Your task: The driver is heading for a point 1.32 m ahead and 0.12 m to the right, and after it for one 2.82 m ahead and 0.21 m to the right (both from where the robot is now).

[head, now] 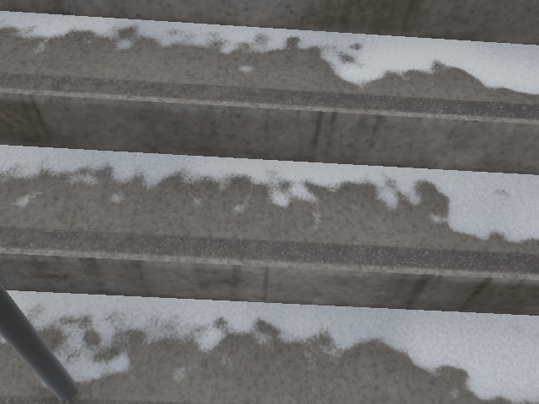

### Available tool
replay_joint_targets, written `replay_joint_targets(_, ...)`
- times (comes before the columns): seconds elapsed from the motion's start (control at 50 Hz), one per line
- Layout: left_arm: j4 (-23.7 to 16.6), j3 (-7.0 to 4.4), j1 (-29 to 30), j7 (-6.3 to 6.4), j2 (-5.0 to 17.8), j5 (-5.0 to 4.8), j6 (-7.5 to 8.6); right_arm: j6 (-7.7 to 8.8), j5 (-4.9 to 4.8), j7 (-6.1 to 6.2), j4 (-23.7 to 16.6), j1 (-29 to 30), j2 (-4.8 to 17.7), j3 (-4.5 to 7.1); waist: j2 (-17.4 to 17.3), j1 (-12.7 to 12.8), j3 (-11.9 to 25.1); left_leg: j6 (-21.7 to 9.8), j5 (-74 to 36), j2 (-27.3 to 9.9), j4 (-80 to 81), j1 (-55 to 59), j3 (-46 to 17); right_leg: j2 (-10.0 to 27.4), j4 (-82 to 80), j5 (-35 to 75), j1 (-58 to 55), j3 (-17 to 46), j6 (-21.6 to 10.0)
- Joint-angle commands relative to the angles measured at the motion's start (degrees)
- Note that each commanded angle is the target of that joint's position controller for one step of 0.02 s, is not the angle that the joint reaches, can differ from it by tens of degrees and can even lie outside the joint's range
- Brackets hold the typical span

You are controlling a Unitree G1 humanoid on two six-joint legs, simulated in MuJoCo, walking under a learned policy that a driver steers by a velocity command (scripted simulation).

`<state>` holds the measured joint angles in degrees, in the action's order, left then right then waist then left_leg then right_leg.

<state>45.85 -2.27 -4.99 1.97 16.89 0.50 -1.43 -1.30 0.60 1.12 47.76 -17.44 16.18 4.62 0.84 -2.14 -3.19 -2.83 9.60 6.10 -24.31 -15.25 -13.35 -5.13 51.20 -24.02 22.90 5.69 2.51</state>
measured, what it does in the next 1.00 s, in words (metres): climbs: right foot, then left foot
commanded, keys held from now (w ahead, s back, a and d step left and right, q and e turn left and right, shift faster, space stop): shift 0.06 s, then w+shift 0.12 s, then w+e+shift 0.50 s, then w+shift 0.08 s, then w+q+shift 0.24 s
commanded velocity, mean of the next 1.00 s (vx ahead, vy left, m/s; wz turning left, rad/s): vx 0.71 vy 0.00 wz -0.18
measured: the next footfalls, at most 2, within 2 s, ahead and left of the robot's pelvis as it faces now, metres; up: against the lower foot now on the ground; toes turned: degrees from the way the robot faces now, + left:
right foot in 0.18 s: +0.03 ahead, -0.11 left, +0.00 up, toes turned +11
left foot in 0.48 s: +0.12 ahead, +0.11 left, +0.00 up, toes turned -3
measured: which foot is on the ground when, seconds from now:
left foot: down 0.00-0.18, up 0.20-0.46, down 0.48-0.94, up 0.96-1.00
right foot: up 0.00-0.16, down 0.18-0.48, up 0.50-0.90, down 0.92-1.00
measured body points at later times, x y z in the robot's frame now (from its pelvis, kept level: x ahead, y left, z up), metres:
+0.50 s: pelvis +0.07 -0.01 -0.01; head +0.09 -0.02 +0.44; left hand +0.08 +0.27 -0.13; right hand +0.28 -0.23 -0.09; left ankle +0.08 +0.11 -0.75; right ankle +0.00 -0.11 -0.74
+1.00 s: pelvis +0.32 -0.17 +0.03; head +0.38 -0.18 +0.47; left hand +0.62 -0.07 -0.04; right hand +0.21 -0.39 -0.11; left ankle +0.14 +0.09 -0.58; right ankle +0.39 -0.29 -0.58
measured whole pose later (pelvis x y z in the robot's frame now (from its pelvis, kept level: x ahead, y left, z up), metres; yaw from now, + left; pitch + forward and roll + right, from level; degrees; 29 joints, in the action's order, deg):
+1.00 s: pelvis +0.32 -0.17 +0.03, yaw -14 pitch +5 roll +0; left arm 31.5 1.3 2.0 -0.9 8.0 2.4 1.8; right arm 6.9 -1.2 -2.4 54.3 -25.9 11.3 3.1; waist 0.0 -4.2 -3.4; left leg -1.9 7.7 -5.8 -62.4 -10.6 -8.1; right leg 2.2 76.5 -28.0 52.9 -5.2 -3.4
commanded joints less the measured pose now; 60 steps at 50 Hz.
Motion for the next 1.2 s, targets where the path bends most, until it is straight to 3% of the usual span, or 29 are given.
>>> replay_joint_targets(0.02, -4.6, -0.48, 2.6, 0.35, 4.4, -0.69, 1.00, -0.07, -0.03, 0.48, -2.5, -3.8, 10.6, 3.30, -9.4, -1.1, 8.8, -6.8, -25.3, -12.5, 1.3, 19.0, -16.7, -0.4, -4.2, -0.5, 9.1, -0.1, 0.3)
replay_joint_targets(0.06, -4.5, -0.53, 1.7, 0.58, 4.9, -0.23, 0.95, -0.43, 0.10, 0.35, -3.1, -3.3, 10.0, 3.25, -9.7, -1.0, 9.2, -7.0, -23.8, -12.8, 2.1, 16.7, -18.3, -0.3, -6.1, -1.0, 5.9, -0.7, -0.3)
replay_joint_targets(0.14, -3.7, 0.54, -3.3, 0.00, 3.5, 0.35, 1.58, -1.40, 1.73, -0.82, -4.5, 4.3, 8.5, 2.59, -10.8, 2.9, 6.2, -5.9, 23.9, -7.3, 9.3, -4.3, -18.6, -0.3, -21.0, -1.6, -14.3, -4.3, -2.7)
replay_joint_targets(0.18, -1.7, 0.29, -9.4, 1.03, 4.7, 0.57, 2.94, -0.59, 1.25, -0.50, -4.9, 5.9, 5.7, 1.58, -4.0, 6.7, 3.4, -2.4, 29.4, -3.5, 3.3, -16.7, -14.0, 4.7, -34.2, 4.5, -27.4, -1.7, -5.2)
replay_joint_targets(0.2, -1.5, -0.12, -12.2, 1.40, 8.5, 2.00, 3.72, 0.64, 0.03, -0.64, -6.4, 6.6, 1.0, 0.01, 8.3, 7.4, 5.8, 0.0, 25.2, 2.6, -12.5, -21.1, -3.1, 17.5, -42.5, -11.6, -29.5, 15.7, -7.9)
replay_joint_targets(0.22, 0.0, -1.80, -11.7, 0.68, 13.7, 3.48, 4.43, 1.94, 0.57, -0.81, -8.9, 11.4, 3.2, -0.03, 9.2, 6.9, 0.7, 0.4, 15.6, 3.1, -21.0, -26.1, -0.2, 24.8, -48.3, -22.0, -21.8, 33.1, -12.7)
replay_joint_targets(0.24, 0.2, -1.93, -8.9, -0.09, 11.5, 2.38, 4.89, 2.86, 1.51, -1.22, -9.0, 11.2, 6.0, 0.40, 4.9, 3.2, -2.7, 0.7, 9.6, -2.5, -24.7, -26.1, 0.9, 25.2, -47.8, -21.0, -18.1, 33.5, -14.5)
replay_joint_targets(0.3, -0.4, -1.22, -7.5, -2.07, 7.1, 0.01, 5.90, 4.52, 3.24, -3.12, -7.1, 9.9, 6.7, 0.25, 3.7, 1.8, -0.5, 4.0, 3.2, -5.2, -25.5, -19.4, 9.8, 15.5, -45.6, -3.4, -15.1, 20.8, -13.2)
replay_joint_targets(0.42, 0.7, -3.13, -12.7, -1.96, 7.0, -0.07, 4.89, 5.21, 1.32, -1.10, -11.3, 14.0, -0.9, -2.98, 10.6, 2.2, 2.8, 3.3, 7.9, -1.9, -4.7, 0.2, 15.7, 9.9, -37.8, 21.2, -7.6, 15.5, -15.3)
replay_joint_targets(0.46, -1.2, -3.37, -10.5, -1.97, 5.8, -0.92, 5.25, 5.43, 1.67, 0.98, -9.6, 5.6, 1.4, -2.21, 6.2, -2.9, 7.6, 1.7, 2.4, -3.3, 5.0, 15.3, 15.2, 7.9, -28.7, 31.8, -3.3, 14.4, -13.9)
replay_joint_targets(0.48, -2.8, -3.39, -7.1, -2.20, 4.5, -1.92, 6.16, 5.92, 2.54, 2.06, -7.8, -2.5, 4.7, -1.06, 2.3, -7.2, 11.7, 0.8, 2.1, -8.6, 5.0, 30.1, 11.1, 5.1, -17.1, 30.3, 6.5, 11.1, -12.0)
replay_joint_targets(0.5, -6.3, -1.89, -3.1, -2.29, -1.1, -2.61, 6.95, 6.25, 4.38, 2.72, -7.2, -9.2, 9.7, -0.04, -8.4, -10.1, 14.0, -0.6, 13.4, -21.6, 10.0, 39.0, -2.8, 0.5, -0.5, 14.1, 18.9, 5.0, -9.7)
replay_joint_targets(0.52, -9.0, -0.77, -4.9, -2.02, -3.0, -2.71, 6.52, 5.91, 4.99, 2.87, -7.3, -4.4, 13.8, 1.11, -17.2, -5.2, 13.5, -6.8, 18.8, -32.1, 12.9, 35.4, -18.8, 0.3, 10.8, -2.5, 29.1, 0.6, -9.1)
replay_joint_targets(0.54, -8.7, -0.94, -3.2, -1.81, 0.1, -0.74, 5.17, 6.17, 4.57, 1.94, -8.5, 0.3, 8.4, 0.46, -8.3, -2.7, 9.9, -8.7, 26.7, -32.7, 11.2, 28.5, -16.9, 7.4, 20.5, -0.6, 31.8, 0.3, -9.2)
replay_joint_targets(0.56, -8.6, -1.13, -2.5, -2.30, 0.5, 0.43, 4.45, 6.52, 3.30, 0.89, -9.2, 3.0, 4.2, -0.63, -5.5, -1.8, 7.2, -7.9, 25.5, -29.2, 11.8, 23.9, -11.5, 7.7, 26.6, 2.4, 33.0, -0.2, -8.9)
replay_joint_targets(0.62, -8.7, -1.54, -6.6, -3.57, 0.1, 2.23, 2.45, 7.75, 1.78, -0.02, -7.8, 2.9, 4.0, -0.76, -4.9, 2.9, 2.8, -5.8, 17.1, -25.7, 14.9, 11.0, 1.1, 9.6, 41.3, 7.2, 33.2, -1.8, -6.6)
replay_joint_targets(0.68, -13.8, -0.94, 1.3, -2.03, -2.6, 2.12, 0.34, 8.90, 2.84, -0.62, -3.3, -2.4, 3.4, -0.43, -8.3, 1.5, -1.5, -6.9, 15.7, -27.7, 16.5, 10.8, 6.9, 8.3, 64.5, 3.7, 46.8, -1.5, -6.6)
replay_joint_targets(0.76, -23.1, 1.50, 17.4, 0.41, -7.9, 0.94, 1.44, 10.79, 3.90, -1.03, 4.1, -9.0, 2.9, -1.41, -3.2, 1.1, -9.5, -5.2, 13.2, -28.0, 21.8, 15.2, 13.2, 6.4, 72.3, -9.7, 66.9, 1.7, -10.0)
replay_joint_targets(0.82, -28.5, 3.96, 26.1, 0.16, -9.7, 0.45, 3.27, 10.38, 2.04, -1.06, 9.0, -11.2, 2.8, -2.59, -2.7, 0.8, -10.6, -2.8, 0.2, -24.3, 26.0, 14.7, 20.3, 6.9, 58.2, -16.1, 67.9, -3.5, -11.1)
replay_joint_targets(0.86, -29.8, 6.19, 19.2, -2.96, -10.7, 1.03, 3.15, 8.23, -1.45, 0.46, 9.2, -8.1, 2.5, -3.34, -3.3, 5.6, -2.3, -4.8, -21.1, -18.7, 34.8, -1.7, 26.3, 11.5, 30.7, -1.7, 28.7, -13.9, -13.3)
replay_joint_targets(0.88, -25.9, 4.63, 14.1, -4.08, -7.8, -0.50, 3.40, 8.11, -2.97, 0.05, 6.4, -9.1, 2.5, -3.78, -1.1, 4.8, 6.1, -8.1, -48.7, -17.1, 29.1, -8.5, 24.1, 5.9, 25.0, 7.4, 2.4, -19.3, -12.1)
replay_joint_targets(0.92, -18.8, -0.17, -16.7, -2.70, -1.2, 1.18, 1.38, 10.24, -3.16, -2.10, 2.3, -3.1, 20.6, 1.76, -16.5, 20.4, 28.9, -7.6, -100.2, -23.2, -5.1, 5.4, 18.1, 0.4, 18.7, -0.4, -21.4, -10.0, -11.1)
replay_joint_targets(0.94, -16.7, -2.68, -21.4, -2.29, 5.2, 2.36, 1.45, 10.67, -3.29, -3.01, 2.3, -1.3, 18.8, 2.76, -12.6, 22.2, 33.7, -4.9, -81.6, -20.6, -24.7, 4.5, 12.7, 2.8, 7.3, -5.1, -27.4, 0.5, -10.9)
replay_joint_targets(0.96, -11.8, -5.27, -23.3, -1.64, 14.7, 2.38, 3.00, 11.08, -3.51, -5.02, -4.1, -0.6, 6.0, 0.96, 20.4, 16.4, 34.7, -0.7, -1.9, -4.5, -53.4, -17.7, 7.8, 23.0, -17.7, -1.5, -35.3, 33.6, -10.1)
replay_joint_targets(0.98, -11.6, -5.77, -22.6, -1.79, 12.6, 2.28, 3.33, 11.07, -1.21, -4.52, -3.7, -3.1, 2.5, 0.86, 12.5, 14.6, 39.3, -1.7, -1.4, -2.3, -72.0, -19.6, -5.0, 26.8, -27.2, -6.1, -32.3, 45.0, -5.7)
replay_joint_targets(1.02, -5.7, -3.62, -10.9, -2.88, 5.2, 1.53, 4.29, 9.16, -0.04, -3.15, -6.8, -0.6, -5.2, -0.35, 2.5, 4.2, 18.7, -1.8, -10.8, -8.4, -79.5, -27.5, 2.7, 25.6, -27.6, -17.3, -14.5, 35.5, -6.2)
replay_joint_targets(1.06, -1.9, -0.89, -6.4, -3.47, -4.2, 1.99, 5.74, 7.85, 1.91, -3.37, -6.9, 0.3, -6.5, -0.76, 3.7, 0.4, 7.5, -3.5, -11.5, -9.3, -88.8, -33.4, 5.9, 22.1, -25.1, -7.1, -2.8, 19.0, -9.0)
replay_joint_targets(1.12, 6.9, -0.11, -13.8, -3.92, -8.5, 1.86, 8.22, 4.92, 0.22, -2.89, -10.4, 5.1, -12.4, -3.46, 3.2, -1.5, 2.9, -7.1, -6.0, -7.5, -97.5, -48.3, 3.7, 21.9, -28.8, -0.9, -3.8, 6.1, -6.6)
replay_joint_targets(1.2, 10.0, 0.75, -15.7, -3.91, -7.0, 2.74, 10.23, 1.79, -1.17, -0.30, -14.8, 15.9, -12.4, -4.55, 2.7, -2.2, -2.5, -8.6, 2.5, -2.7, -102.6, -58.8, 10.2, 19.9, -37.6, 20.3, -5.6, -12.3, -1.1)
